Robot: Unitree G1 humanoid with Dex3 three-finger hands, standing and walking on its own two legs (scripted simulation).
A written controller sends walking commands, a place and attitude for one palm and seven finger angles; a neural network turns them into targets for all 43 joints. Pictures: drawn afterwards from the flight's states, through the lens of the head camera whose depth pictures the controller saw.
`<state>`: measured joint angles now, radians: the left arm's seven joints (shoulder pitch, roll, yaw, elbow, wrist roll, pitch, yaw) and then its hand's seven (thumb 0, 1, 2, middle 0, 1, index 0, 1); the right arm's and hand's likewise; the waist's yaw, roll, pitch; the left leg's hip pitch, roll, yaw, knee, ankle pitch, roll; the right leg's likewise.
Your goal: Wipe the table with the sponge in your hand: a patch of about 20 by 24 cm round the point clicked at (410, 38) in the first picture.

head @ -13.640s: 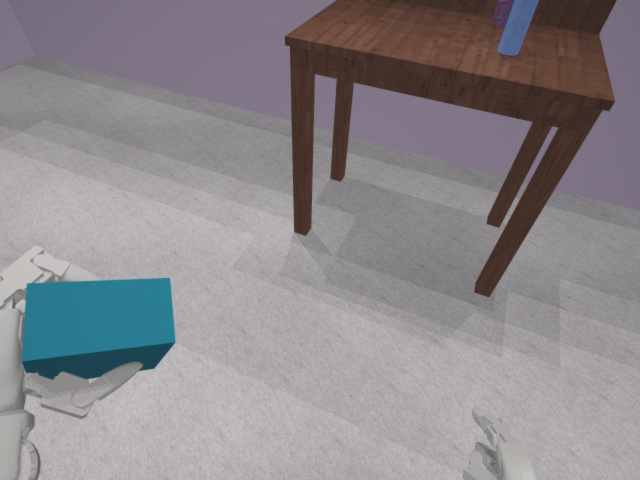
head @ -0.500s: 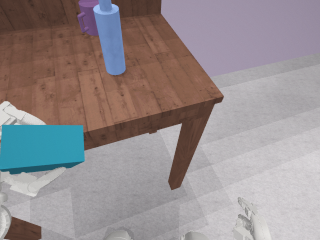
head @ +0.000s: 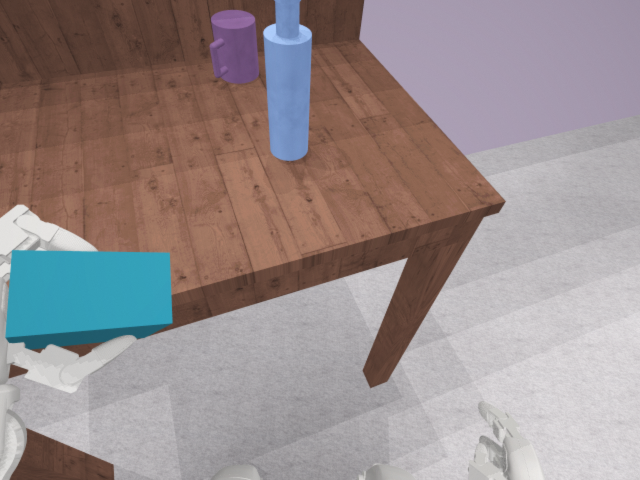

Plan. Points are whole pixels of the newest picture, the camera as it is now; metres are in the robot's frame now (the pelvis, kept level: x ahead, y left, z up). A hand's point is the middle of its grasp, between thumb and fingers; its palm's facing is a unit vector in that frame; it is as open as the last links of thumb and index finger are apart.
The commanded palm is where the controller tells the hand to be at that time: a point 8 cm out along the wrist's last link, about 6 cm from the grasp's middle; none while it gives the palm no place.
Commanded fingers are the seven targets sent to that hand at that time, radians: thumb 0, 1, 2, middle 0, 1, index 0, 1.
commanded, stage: shuffle to correct the standing spot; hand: left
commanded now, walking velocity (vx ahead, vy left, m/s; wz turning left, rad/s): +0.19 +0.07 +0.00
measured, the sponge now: (112, 301) +0.24 +0.21 +0.15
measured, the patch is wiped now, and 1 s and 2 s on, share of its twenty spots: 0.00 0.00 0.00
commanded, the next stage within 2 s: come to a stop and stand still in 0.46 s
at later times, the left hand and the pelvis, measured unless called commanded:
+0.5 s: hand (17, 252) +0.26 +0.30 +0.19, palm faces +0.41 -0.83 -0.37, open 10.4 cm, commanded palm +0.20 +0.34 +0.20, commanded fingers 0.00 0.10 1.30 -1.20 -1.60 -1.20 -1.60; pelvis +0.04 +0.06 +0.00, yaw +0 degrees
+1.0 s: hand (51, 228) +0.29 +0.29 +0.18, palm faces +0.39 -0.84 -0.38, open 10.4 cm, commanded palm +0.24 +0.33 +0.20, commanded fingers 0.00 0.10 1.30 -1.20 -1.60 -1.20 -1.60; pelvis +0.08 +0.05 +0.01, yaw +0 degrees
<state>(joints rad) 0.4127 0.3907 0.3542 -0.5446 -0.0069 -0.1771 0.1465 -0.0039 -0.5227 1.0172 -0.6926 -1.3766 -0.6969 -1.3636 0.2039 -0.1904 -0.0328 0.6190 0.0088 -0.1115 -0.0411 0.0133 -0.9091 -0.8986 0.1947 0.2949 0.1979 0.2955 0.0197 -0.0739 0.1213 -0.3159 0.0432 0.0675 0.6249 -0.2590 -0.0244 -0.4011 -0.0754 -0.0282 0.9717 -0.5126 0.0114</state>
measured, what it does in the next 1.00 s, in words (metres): steps on the spot: right foot, then left foot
